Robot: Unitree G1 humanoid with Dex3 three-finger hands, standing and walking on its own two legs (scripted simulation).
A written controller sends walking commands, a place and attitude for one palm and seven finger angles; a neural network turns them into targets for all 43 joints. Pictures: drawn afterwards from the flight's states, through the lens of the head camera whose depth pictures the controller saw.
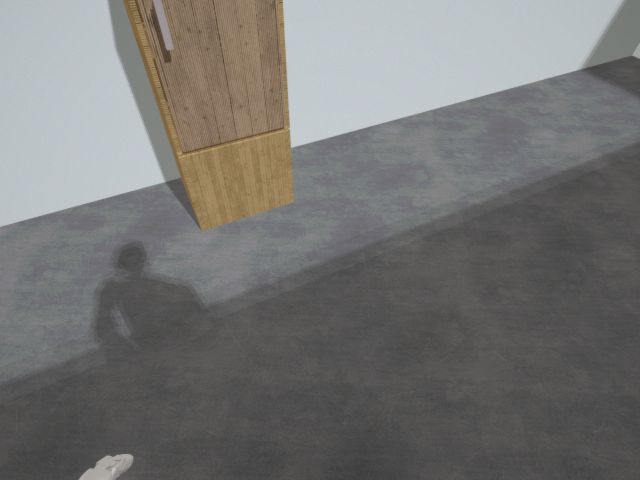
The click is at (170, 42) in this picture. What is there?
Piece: cupboard door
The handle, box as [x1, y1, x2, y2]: [153, 0, 173, 49]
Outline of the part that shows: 153,0 165,46 167,49 172,49 173,48 160,0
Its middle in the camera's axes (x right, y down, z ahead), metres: -0.44 -0.59 +1.06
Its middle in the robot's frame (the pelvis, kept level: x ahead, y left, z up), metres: +1.18 +0.49 +0.09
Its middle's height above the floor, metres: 0.85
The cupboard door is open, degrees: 0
